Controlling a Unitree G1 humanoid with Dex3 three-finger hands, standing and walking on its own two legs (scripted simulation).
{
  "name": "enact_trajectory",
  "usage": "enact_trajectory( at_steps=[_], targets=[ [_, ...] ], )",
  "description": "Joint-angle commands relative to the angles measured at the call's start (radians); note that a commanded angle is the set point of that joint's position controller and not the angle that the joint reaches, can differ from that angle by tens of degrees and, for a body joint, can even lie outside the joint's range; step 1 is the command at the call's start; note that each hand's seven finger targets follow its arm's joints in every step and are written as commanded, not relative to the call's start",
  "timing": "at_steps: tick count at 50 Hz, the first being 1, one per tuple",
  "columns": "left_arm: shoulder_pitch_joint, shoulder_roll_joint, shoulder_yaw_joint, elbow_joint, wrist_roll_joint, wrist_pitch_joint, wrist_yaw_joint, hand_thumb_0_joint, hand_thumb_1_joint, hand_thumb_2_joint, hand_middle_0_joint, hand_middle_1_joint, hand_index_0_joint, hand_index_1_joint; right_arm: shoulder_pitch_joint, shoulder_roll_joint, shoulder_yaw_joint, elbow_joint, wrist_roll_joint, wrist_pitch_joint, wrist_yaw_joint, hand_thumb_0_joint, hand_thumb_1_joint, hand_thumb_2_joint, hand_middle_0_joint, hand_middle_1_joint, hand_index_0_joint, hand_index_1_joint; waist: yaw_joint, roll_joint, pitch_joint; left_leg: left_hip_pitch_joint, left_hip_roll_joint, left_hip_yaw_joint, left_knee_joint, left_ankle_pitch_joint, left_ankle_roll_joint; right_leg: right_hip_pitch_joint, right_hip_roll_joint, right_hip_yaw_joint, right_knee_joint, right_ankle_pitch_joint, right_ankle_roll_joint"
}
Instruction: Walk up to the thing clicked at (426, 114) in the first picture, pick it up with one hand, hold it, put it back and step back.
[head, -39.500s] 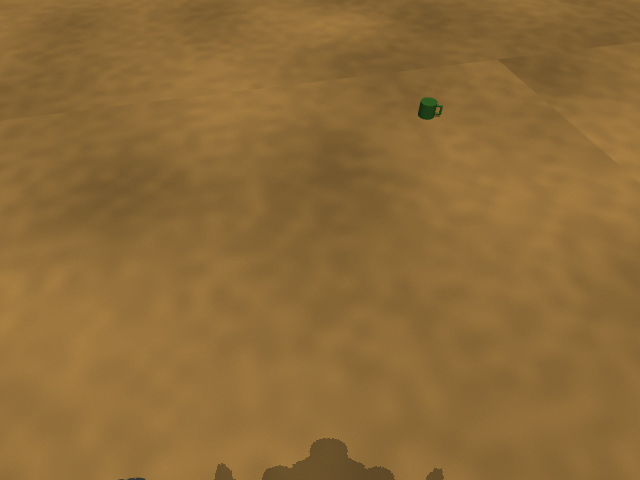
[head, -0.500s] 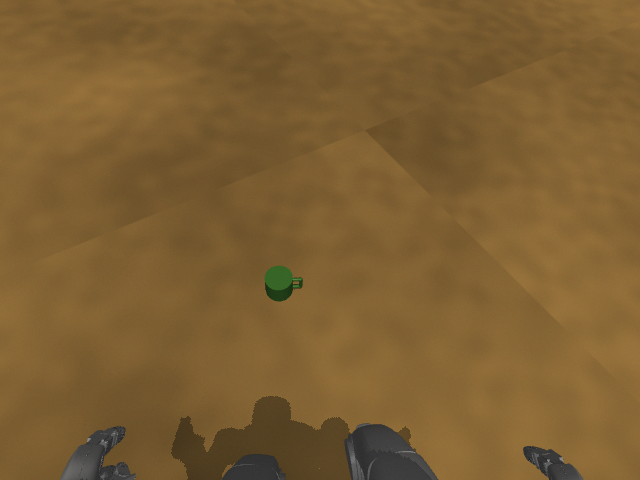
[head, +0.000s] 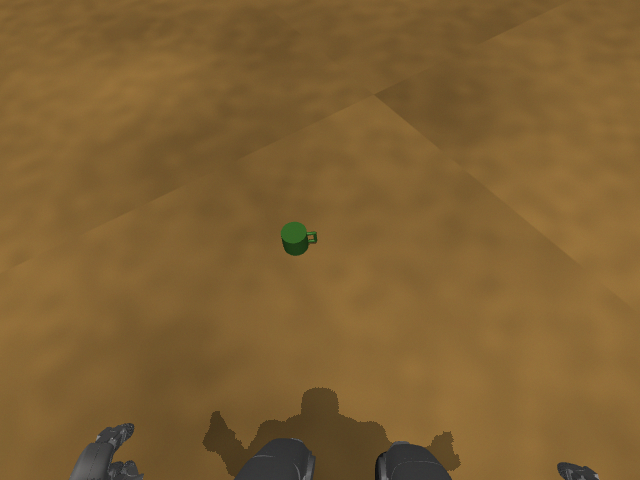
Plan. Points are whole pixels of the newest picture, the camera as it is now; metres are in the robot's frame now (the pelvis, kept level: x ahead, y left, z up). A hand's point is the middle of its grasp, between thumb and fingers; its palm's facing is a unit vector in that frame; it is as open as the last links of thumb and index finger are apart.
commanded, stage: step back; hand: left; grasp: from above
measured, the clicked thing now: (299, 238) +0.89 +0.16 -0.72
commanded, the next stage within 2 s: stand in 1.62 s
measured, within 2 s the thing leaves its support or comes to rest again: neither
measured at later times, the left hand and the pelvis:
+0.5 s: hand out of the picture -0.11 +0.23 -0.15, palm faces -0.02 -0.91 -0.41, open 7.4 cm; pelvis -0.18 -0.04 -0.01, yaw -2 degrees
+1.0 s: hand out of the picture -0.20 +0.24 -0.14, palm faces +0.07 -0.92 -0.39, open 7.4 cm; pelvis -0.23 -0.04 +0.01, yaw +3 degrees
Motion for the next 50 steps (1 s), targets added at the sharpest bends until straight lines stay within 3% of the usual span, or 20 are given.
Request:
enact_trajectory(
  at_steps=[1,3,4,5,6,10,16,20,21,22,23,24,27,34,37,39,41,42,46,50],
  targets=[
    [-0.012,0.242,0.063,-0.091,-0.016,-0.001,0.030,0.000,0.900,0.900,-0.200,-0.300,-0.200,-0.300,0.038,-0.132,-0.045,-0.078,-0.015,-0.045,-0.007,0.000,-0.900,-0.900,0.200,0.300,0.200,0.300,0.011,-0.244,-0.249,0.003,0.083,0.066,-0.449,0.099,0.019,0.355,-0.220,0.197,0.002,0.465,-0.163],
    [-0.017,0.222,0.046,-0.102,-0.025,0.019,0.020,0.000,0.900,0.900,-0.200,-0.300,-0.200,-0.300,0.064,-0.151,-0.063,-0.058,-0.027,-0.047,-0.005,0.000,-0.900,-0.900,0.200,0.300,0.200,0.300,0.008,-0.167,-0.247,0.180,0.079,0.057,-0.641,0.392,0.039,0.196,-0.142,0.139,0.090,0.326,-0.099],
    [0.011,0.188,0.037,-0.106,-0.029,0.022,0.016,0.000,0.900,0.900,-0.200,-0.300,-0.200,-0.300,0.053,-0.222,-0.084,-0.067,-0.040,-0.046,-0.006,0.000,-0.900,-0.900,0.200,0.300,0.200,0.300,0.020,-0.007,-0.255,0.291,0.238,-0.157,-0.626,0.504,0.091,-0.002,-0.059,0.086,0.191,0.100,-0.054],
    [-0.005,0.173,0.034,-0.113,-0.039,0.021,0.019,0.000,0.900,0.900,-0.200,-0.300,-0.200,-0.300,-0.007,-0.310,-0.092,-0.089,-0.041,-0.040,0.000,0.000,-0.900,-0.900,0.200,0.300,0.200,0.300,0.022,0.169,-0.211,0.273,0.413,-0.358,-0.640,0.600,0.203,-0.174,0.104,0.011,0.336,-0.328,-0.018],
    [-0.073,0.222,0.054,-0.113,-0.031,0.022,0.031,0.000,0.900,0.900,-0.200,-0.300,-0.200,-0.300,-0.017,-0.370,-0.101,-0.105,-0.034,-0.042,0.001,0.000,-0.900,-0.900,0.200,0.300,0.200,0.300,-0.046,0.230,-0.185,0.052,0.538,-0.483,-0.674,0.555,0.342,-0.075,0.069,0.138,0.524,-0.437,-0.005],
    [0.030,0.214,0.056,-0.040,-0.043,0.025,0.012,0.000,0.900,0.900,-0.200,-0.300,-0.200,-0.300,-0.150,-0.208,-0.055,-0.116,-0.035,-0.046,-0.011,0.000,-0.900,-0.900,0.200,0.300,0.200,0.300,0.052,0.098,-0.116,0.057,0.324,-0.099,-0.585,0.626,0.228,-0.094,0.122,0.175,0.684,-0.243,-0.014],
    [0.005,0.187,0.039,-0.038,-0.029,-0.010,0.009,0.000,0.900,0.900,-0.200,-0.300,-0.200,-0.300,-0.044,-0.196,-0.059,-0.104,-0.029,-0.022,-0.001,0.000,-0.900,-0.900,0.200,0.300,0.200,0.300,-0.034,0.164,-0.187,0.322,0.314,-0.093,-0.487,0.667,0.256,-0.080,0.051,0.057,0.218,-0.292,0.044],
    [0.124,0.178,0.036,0.060,-0.021,-0.034,0.014,0.000,0.900,0.900,-0.200,-0.300,-0.200,-0.300,-0.095,-0.226,-0.060,-0.099,-0.012,0.008,0.009,0.000,-0.900,-0.900,0.200,0.300,0.200,0.300,0.015,0.163,-0.272,0.227,0.261,-0.020,-0.353,0.549,0.174,0.181,0.056,-0.052,-0.270,-0.001,0.004],
    [0.128,0.226,0.050,0.076,-0.008,-0.038,0.015,0.000,0.900,0.900,-0.200,-0.300,-0.200,-0.300,-0.102,-0.189,-0.048,-0.107,-0.006,0.011,0.011,0.000,-0.900,-0.900,0.200,0.300,0.200,0.300,0.011,0.085,-0.248,0.065,0.212,-0.008,-0.308,0.378,0.134,0.260,0.018,0.045,-0.248,0.016,-0.018],
    [0.133,0.308,0.074,0.067,0.004,-0.042,0.014,0.000,0.900,0.900,-0.200,-0.300,-0.200,-0.300,-0.088,-0.121,-0.029,-0.125,-0.003,0.005,0.011,0.000,-0.900,-0.900,0.200,0.300,0.200,0.300,0.014,-0.169,-0.199,-0.174,0.069,0.014,-0.164,0.064,0.067,0.283,-0.157,0.343,-0.272,-0.049,-0.069],
    [0.050,0.424,0.095,0.019,0.010,-0.037,0.015,0.000,0.900,0.900,-0.200,-0.300,-0.200,-0.300,-0.149,-0.140,-0.045,-0.147,-0.004,0.006,-0.005,0.000,-0.900,-0.900,0.200,0.300,0.200,0.300,0.069,-0.302,-0.150,-0.158,0.007,-0.028,0.026,-0.107,0.020,0.020,-0.392,0.572,-0.345,-0.118,-0.262],
    [-0.014,0.416,0.093,-0.004,0.002,-0.039,0.020,0.000,0.900,0.900,-0.200,-0.300,-0.200,-0.300,-0.144,-0.192,-0.072,-0.125,-0.005,0.007,-0.011,0.000,-0.900,-0.900,0.200,0.300,0.200,0.300,0.050,-0.267,-0.061,-0.083,0.064,-0.099,0.155,-0.101,0.008,-0.174,-0.439,0.626,-0.389,-0.160,-0.296],
    [-0.118,0.261,0.054,-0.006,-0.005,-0.051,0.021,0.000,0.900,0.900,-0.200,-0.300,-0.200,-0.300,-0.045,-0.168,-0.052,-0.049,-0.002,0.001,0.003,0.000,-0.900,-0.900,0.200,0.300,0.200,0.300,-0.049,-0.113,-0.048,-0.121,-0.019,-0.075,0.192,0.072,0.019,-0.014,-0.194,0.198,-0.232,0.095,-0.147],
    [0.086,0.281,0.075,0.043,0.007,-0.066,0.007,0.000,0.900,0.900,-0.200,-0.300,-0.200,-0.300,-0.096,-0.150,-0.044,-0.045,-0.030,-0.036,0.025,0.000,-0.900,-0.900,0.200,0.300,0.200,0.300,0.088,-0.221,-0.128,-0.147,0.068,0.019,-0.220,-0.021,-0.015,0.278,-0.227,0.302,-0.284,-0.431,-0.178],
    [0.018,0.311,0.072,0.033,-0.002,-0.054,-0.001,0.000,0.900,0.900,-0.200,-0.300,-0.200,-0.300,-0.016,-0.162,-0.054,0.001,-0.034,-0.049,0.036,0.000,-0.900,-0.900,0.200,0.300,0.200,0.300,0.028,-0.251,-0.109,0.098,0.101,0.090,-0.459,-0.006,0.022,0.079,-0.260,0.272,-0.292,-0.424,-0.175],
    [0.010,0.255,0.046,0.032,-0.005,-0.047,-0.006,0.000,0.900,0.900,-0.200,-0.300,-0.200,-0.300,0.064,-0.151,-0.066,0.055,-0.035,-0.060,0.038,0.000,-0.900,-0.900,0.200,0.300,0.200,0.300,-0.009,-0.141,-0.137,0.293,0.047,0.111,-0.620,0.172,0.047,0.003,-0.161,0.138,-0.174,-0.357,-0.105],
    [-0.013,0.167,0.017,0.023,-0.024,-0.053,-0.011,0.000,0.900,0.900,-0.200,-0.300,-0.200,-0.300,0.064,-0.255,-0.088,0.046,-0.045,-0.068,0.033,0.000,-0.900,-0.900,0.200,0.300,0.200,0.300,-0.037,0.155,-0.124,0.332,0.318,-0.384,-0.766,-0.267,0.167,-0.262,0.007,-0.023,0.106,-0.332,-0.005],
    [-0.067,0.255,0.047,0.043,-0.022,-0.056,-0.009,0.000,0.900,0.900,-0.200,-0.300,-0.200,-0.300,0.036,-0.310,-0.095,0.035,-0.035,-0.067,0.036,0.000,-0.900,-0.900,0.200,0.300,0.200,0.300,-0.054,0.130,-0.034,0.089,0.434,-0.493,-0.829,-0.462,0.270,-0.176,-0.001,-0.014,0.259,-0.335,-0.005],
    [0.025,0.215,0.036,0.088,-0.029,-0.080,-0.027,0.000,0.900,0.900,-0.200,-0.300,-0.200,-0.300,-0.067,-0.186,-0.058,0.012,-0.041,-0.081,0.035,0.000,-0.900,-0.900,0.200,0.300,0.200,0.300,0.002,0.095,-0.004,0.105,0.286,-0.188,-0.736,-0.085,0.184,-0.071,-0.007,-0.024,0.116,-0.181,-0.015],
    [0.092,0.185,0.035,0.130,-0.019,-0.094,-0.017,0.000,0.900,0.900,-0.200,-0.300,-0.200,-0.300,-0.059,-0.207,-0.068,0.017,-0.030,-0.056,0.047,0.000,-0.900,-0.900,0.200,0.300,0.200,0.300,0.013,0.147,-0.079,0.068,0.251,-0.083,-0.602,-0.053,0.153,0.167,0.046,-0.095,-0.160,-0.084,-0.014]
  ],
)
